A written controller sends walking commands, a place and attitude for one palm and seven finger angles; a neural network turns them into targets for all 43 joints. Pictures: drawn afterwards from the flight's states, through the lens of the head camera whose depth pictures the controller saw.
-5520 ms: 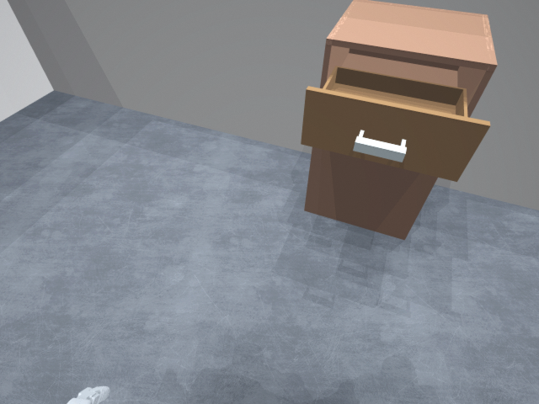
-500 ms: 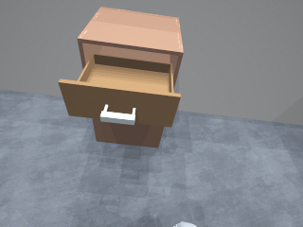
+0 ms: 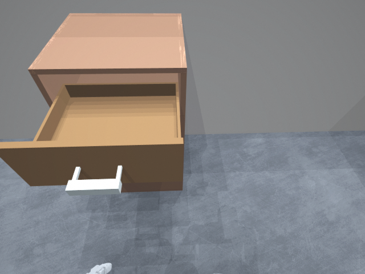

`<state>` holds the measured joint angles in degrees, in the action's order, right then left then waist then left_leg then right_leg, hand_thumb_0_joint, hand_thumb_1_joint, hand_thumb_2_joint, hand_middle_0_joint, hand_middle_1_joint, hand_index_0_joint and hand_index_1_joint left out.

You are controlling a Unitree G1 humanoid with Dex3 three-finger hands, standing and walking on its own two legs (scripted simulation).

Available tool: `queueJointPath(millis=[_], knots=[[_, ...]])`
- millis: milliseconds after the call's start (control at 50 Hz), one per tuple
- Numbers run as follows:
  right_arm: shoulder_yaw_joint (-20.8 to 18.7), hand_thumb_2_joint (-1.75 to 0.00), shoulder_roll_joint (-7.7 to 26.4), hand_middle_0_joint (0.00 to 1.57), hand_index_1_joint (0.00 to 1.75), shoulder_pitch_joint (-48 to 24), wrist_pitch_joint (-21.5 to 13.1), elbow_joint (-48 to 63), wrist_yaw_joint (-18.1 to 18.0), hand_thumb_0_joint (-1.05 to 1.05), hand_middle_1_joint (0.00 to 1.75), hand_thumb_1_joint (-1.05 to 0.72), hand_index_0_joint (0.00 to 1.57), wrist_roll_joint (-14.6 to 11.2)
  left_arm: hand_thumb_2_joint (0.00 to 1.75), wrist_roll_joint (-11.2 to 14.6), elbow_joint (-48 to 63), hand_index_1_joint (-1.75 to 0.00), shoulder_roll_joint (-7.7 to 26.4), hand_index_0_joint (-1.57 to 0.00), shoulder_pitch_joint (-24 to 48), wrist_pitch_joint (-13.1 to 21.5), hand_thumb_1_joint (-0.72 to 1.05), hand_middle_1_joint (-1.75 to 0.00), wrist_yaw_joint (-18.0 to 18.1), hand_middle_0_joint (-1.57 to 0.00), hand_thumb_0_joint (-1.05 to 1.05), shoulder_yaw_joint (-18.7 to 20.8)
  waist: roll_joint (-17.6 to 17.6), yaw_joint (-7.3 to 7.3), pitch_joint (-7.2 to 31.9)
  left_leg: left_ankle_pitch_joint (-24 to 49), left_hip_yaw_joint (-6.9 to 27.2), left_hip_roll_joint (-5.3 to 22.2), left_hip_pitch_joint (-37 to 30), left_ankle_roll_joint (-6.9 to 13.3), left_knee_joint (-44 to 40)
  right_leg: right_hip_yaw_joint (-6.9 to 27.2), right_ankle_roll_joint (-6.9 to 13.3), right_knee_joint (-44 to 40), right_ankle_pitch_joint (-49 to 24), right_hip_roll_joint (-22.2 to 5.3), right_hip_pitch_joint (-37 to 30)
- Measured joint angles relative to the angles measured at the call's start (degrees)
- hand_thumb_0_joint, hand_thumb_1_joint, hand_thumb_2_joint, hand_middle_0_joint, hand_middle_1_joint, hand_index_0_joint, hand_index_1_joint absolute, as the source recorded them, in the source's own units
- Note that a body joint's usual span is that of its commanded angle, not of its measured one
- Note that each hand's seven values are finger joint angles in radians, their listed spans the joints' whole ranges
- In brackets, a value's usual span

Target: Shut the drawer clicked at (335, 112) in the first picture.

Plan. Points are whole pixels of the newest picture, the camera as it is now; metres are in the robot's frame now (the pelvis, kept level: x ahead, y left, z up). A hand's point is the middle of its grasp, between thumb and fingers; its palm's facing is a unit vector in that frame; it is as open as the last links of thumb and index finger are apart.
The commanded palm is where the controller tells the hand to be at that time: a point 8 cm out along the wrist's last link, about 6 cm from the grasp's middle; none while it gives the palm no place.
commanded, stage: come to a stop and stand still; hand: left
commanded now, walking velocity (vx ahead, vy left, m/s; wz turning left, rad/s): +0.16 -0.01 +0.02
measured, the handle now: (96, 178) +0.35 +0.23 -0.03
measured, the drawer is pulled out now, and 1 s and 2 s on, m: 0.29 0.29 0.29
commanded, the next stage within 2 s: look again from close up in 1.94 s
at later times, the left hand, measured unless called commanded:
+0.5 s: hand out of the picture +0.04 +0.18 -0.16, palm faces +0.05 -0.98 -0.21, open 7.4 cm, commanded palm none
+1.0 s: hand out of the picture +0.01 +0.13 -0.15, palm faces +0.03 -0.98 -0.20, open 7.3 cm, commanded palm none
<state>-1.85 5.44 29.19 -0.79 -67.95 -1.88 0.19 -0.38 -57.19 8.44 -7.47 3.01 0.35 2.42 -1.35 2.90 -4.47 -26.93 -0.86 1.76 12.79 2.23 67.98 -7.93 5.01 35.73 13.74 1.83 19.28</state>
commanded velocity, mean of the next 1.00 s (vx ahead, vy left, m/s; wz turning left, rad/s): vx -0.08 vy -0.01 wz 0.00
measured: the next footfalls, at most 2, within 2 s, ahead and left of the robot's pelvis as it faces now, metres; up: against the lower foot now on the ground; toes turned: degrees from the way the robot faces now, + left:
left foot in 0.28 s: +0.15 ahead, +0.13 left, +0.00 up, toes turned +3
left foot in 0.86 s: +0.01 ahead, +0.10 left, +0.00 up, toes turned -2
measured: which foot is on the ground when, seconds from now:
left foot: up 0.00-0.26, down 0.28-0.60, up 0.62-0.84, down 0.86-1.00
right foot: down 0.00-1.00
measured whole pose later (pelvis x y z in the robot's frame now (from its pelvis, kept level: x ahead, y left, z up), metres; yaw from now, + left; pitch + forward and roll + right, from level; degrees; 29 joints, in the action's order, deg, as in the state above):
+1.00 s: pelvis -0.02 -0.04 +0.02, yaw -2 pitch -2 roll +0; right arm -0.9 7.4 16.4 1.1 -66.8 -2.5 0.6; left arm -0.3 -64.0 9.2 -13.6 -0.1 2.0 1.5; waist 0.7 -0.8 -2.2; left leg -14.3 0.0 2.3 7.3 -2.3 23.6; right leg -4.8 4.3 23.2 10.8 2.9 10.8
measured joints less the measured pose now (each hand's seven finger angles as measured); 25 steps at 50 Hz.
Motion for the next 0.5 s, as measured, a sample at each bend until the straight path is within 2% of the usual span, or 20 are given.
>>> queueJointPath(millis=[20, 60, 140, 240, 280, 320, 380, 440, 500], knots=[[-0.24, -0.89, 0.36, 0.20, 0.30, -1.70, 0.20, 1.10, 0.08, 0.01, 0.30, -0.91, 0.20, 0.23, 0.90, 0.00, -0.58, -0.30, -0.19, -0.20, -1.00, -0.24, 0.91, -0.30, 0.28, -0.20, 0.01, 0.01, -0.02, -0.04, 0.33, 1.37, 0.00, 0.70, 3.68, -0.06, 2.54, -0.09, -0.24, -1.72, -0.24, 0.30, -1.20], [-0.60, -0.89, 0.96, 0.20, 0.30, -5.05, 0.29, 3.64, 0.12, 0.01, 0.30, -0.91, 0.20, 0.67, 0.90, 0.21, -1.41, -0.30, -0.11, -0.21, -2.79, -0.27, 0.93, -0.30, 1.55, -0.20, 0.00, 1.03, -0.11, -0.14, 1.04, 3.50, -0.01, 2.30, 9.80, -0.63, 2.52, -0.41, -0.37, -5.33, -1.42, 0.80, -3.31], [-0.76, -0.89, 2.09, 0.19, 0.30, -11.41, -0.01, 7.83, -0.12, 0.00, 0.30, -0.91, 0.20, 0.79, 0.90, -0.60, -3.13, -0.30, 0.83, -0.21, -5.66, -0.70, 0.95, -0.30, 1.91, -0.20, -0.01, 0.68, -0.29, -1.19, 2.17, 5.87, -0.85, 4.06, 14.69, -2.55, -10.21, 0.02, -0.19, -9.65, -2.54, 1.06, -5.66], [-1.04, -0.89, 4.52, 0.19, 0.30, -16.42, 0.54, 8.78, -0.67, 0.01, 0.30, -0.95, 0.20, 0.30, 0.90, -0.74, -4.71, -0.30, -0.35, -0.20, -8.39, -1.93, 0.93, -0.30, 1.62, -0.20, 0.00, -0.32, -1.23, -3.66, 2.68, 11.58, -0.68, 2.99, 10.01, -4.03, -28.21, 1.25, -1.35, -8.61, -0.76, 1.04, -6.53], [-0.99, -0.89, 4.55, 0.19, 0.30, -17.19, 0.50, 8.94, -0.49, 0.01, 0.30, -0.95, 0.20, 0.19, 0.90, -0.57, -5.00, -0.30, -0.65, -0.20, -9.34, -2.65, 0.92, -0.30, 1.60, -0.20, 0.00, -0.39, -1.11, -4.16, 2.84, 16.16, -0.74, 2.46, 6.26, -3.35, -34.82, 1.41, -2.00, -5.95, 1.23, 0.84, -6.12], [-0.66, -0.89, 3.35, 0.19, 0.30, -18.04, 0.63, 8.78, -0.43, 0.01, 0.29, -0.94, 0.20, 0.28, 0.90, -0.40, -5.00, -0.30, -0.23, -0.20, -9.35, -3.55, 0.92, -0.30, 1.81, -0.20, 0.00, -0.30, 1.12, -4.95, 2.26, 15.10, -1.69, 1.03, 5.07, -2.26, -35.65, 2.19, -2.73, -4.35, 2.08, -0.71, -6.07], [-0.18, -0.89, 2.24, 0.19, 0.30, -19.52, 1.03, 9.34, -0.68, 0.00, 0.30, -0.94, 0.20, 0.36, 0.90, -0.31, -4.27, -0.30, 0.00, -0.20, -9.51, -4.26, 0.91, -0.30, 1.96, -0.20, 0.01, -0.33, 3.05, -6.05, 1.32, 15.21, -3.25, 0.00, 4.07, -1.65, -37.31, 3.59, -3.91, -2.39, 4.21, -1.96, -5.11], [-0.09, -0.89, 1.77, 0.19, 0.30, -21.43, 1.36, 10.06, -0.78, 0.00, 0.30, -0.94, 0.20, 0.54, 0.90, -0.43, -3.65, -0.30, 0.07, -0.20, -9.13, -5.00, 0.91, -0.30, 1.69, -0.20, 0.01, -0.25, 3.29, -6.13, 0.13, 16.59, -4.11, -0.32, 4.16, -1.40, -38.84, 5.47, -4.69, 4.74, 10.61, -2.44, -2.50], [-0.28, -0.89, 1.81, 0.20, 0.30, -23.04, 1.82, 10.65, -0.64, 0.00, 0.30, -0.93, 0.20, 0.77, 0.90, -0.61, -3.01, -0.30, 0.10, -0.20, -8.86, -5.42, 0.91, -0.30, 1.67, -0.20, 0.01, 0.08, 2.32, -5.80, -0.61, 17.85, -4.39, 0.19, 5.10, -1.75, -39.50, 6.67, -5.18, 10.41, 13.79, -2.54, -0.87]])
